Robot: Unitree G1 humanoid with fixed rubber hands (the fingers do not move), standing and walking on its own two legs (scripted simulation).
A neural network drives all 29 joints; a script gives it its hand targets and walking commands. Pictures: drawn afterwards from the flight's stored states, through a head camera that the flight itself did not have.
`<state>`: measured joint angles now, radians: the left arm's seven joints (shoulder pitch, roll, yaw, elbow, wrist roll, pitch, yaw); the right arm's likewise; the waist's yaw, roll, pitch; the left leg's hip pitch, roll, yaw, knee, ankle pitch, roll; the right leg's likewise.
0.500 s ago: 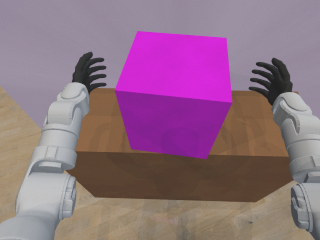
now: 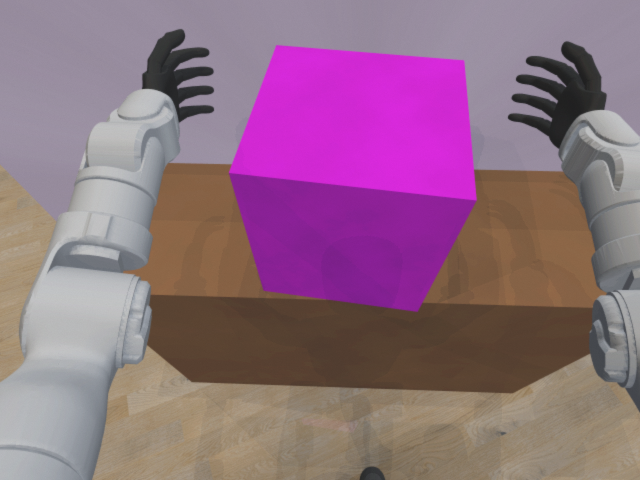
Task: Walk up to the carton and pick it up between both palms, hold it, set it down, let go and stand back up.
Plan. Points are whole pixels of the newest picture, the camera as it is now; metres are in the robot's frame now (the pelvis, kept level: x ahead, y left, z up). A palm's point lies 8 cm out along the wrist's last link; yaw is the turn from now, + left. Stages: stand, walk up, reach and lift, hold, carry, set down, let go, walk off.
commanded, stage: reach and lift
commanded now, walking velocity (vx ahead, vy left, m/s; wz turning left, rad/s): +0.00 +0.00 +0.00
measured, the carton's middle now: (352, 188) +0.50 -0.02 +0.01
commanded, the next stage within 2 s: none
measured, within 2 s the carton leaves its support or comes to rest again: neither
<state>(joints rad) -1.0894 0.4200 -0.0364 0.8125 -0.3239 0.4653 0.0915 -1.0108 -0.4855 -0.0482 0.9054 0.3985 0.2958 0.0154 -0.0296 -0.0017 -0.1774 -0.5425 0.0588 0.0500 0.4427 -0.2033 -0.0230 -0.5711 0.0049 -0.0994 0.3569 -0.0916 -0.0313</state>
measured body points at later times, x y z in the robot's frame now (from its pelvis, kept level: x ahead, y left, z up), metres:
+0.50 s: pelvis +0.01 +0.00 -0.01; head +0.08 +0.00 +0.44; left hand +0.48 +0.19 +0.09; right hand +0.46 -0.24 +0.08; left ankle -0.01 +0.13 -0.74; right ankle +0.03 -0.10 -0.74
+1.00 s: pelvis -0.02 -0.01 -0.04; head +0.10 -0.01 +0.39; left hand +0.48 +0.18 +0.04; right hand +0.47 -0.24 +0.03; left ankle -0.01 +0.13 -0.74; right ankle +0.03 -0.10 -0.74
